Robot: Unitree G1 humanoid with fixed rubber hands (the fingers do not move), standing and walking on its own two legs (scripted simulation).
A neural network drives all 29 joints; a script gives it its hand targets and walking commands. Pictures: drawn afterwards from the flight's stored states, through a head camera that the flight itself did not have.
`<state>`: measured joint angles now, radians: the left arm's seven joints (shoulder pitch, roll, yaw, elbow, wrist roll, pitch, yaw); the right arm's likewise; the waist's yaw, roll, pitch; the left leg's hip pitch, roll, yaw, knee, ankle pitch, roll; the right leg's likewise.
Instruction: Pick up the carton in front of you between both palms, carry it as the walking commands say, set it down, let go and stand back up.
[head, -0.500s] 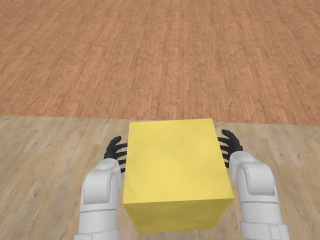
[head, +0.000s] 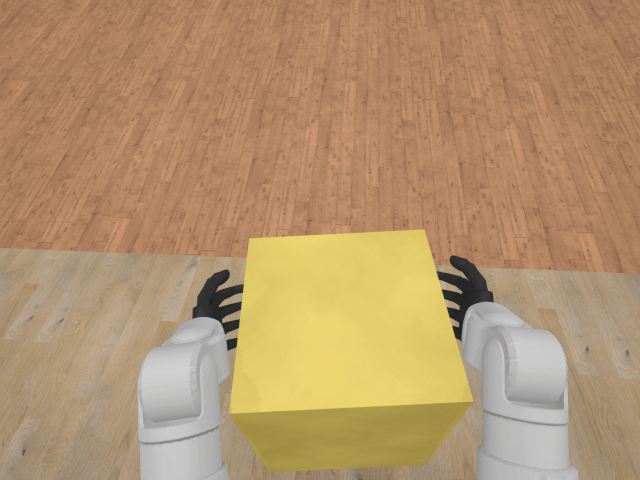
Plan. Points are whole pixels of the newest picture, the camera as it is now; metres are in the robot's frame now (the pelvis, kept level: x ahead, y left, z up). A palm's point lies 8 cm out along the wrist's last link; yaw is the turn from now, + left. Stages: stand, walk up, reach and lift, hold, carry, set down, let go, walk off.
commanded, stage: carry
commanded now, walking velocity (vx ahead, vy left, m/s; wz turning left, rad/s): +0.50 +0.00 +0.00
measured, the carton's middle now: (342, 358) +0.27 +0.00 +0.01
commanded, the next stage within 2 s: none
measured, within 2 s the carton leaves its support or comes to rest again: neither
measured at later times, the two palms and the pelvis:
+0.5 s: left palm (238, 165) +0.61 +0.16 +0.05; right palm (409, 165) +0.58 -0.14 +0.06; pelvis +0.34 +0.04 +0.01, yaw -5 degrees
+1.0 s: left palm (270, 37) +0.97 +0.12 +0.13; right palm (403, 30) +0.98 -0.18 +0.13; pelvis +0.67 -0.03 +0.00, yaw -1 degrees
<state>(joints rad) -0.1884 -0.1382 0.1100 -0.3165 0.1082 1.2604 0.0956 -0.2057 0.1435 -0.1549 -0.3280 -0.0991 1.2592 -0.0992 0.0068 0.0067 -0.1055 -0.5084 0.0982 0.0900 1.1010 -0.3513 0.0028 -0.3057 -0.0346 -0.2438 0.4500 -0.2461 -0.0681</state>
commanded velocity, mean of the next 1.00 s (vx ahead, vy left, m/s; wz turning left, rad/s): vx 0.50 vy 0.00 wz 0.00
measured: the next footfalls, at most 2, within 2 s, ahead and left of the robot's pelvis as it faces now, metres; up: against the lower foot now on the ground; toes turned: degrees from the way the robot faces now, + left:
left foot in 0.28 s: +0.39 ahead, +0.11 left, +0.00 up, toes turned +10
right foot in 0.76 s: +0.70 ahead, -0.11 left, +0.00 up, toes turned -14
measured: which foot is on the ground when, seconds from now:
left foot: up 0.00-0.26, down 0.28-0.78, up 0.80-1.00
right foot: down 0.00-0.28, up 0.30-0.74, down 0.76-1.00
